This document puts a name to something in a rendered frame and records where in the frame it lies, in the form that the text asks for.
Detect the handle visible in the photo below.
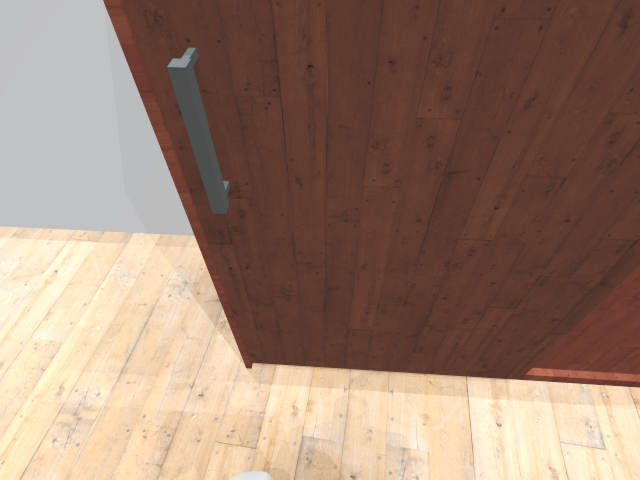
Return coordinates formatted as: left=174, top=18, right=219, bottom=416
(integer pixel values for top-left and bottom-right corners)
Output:
left=167, top=48, right=230, bottom=214

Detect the wardrobe door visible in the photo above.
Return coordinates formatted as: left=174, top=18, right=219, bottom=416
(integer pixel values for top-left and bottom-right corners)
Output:
left=121, top=0, right=640, bottom=380
left=533, top=265, right=640, bottom=374

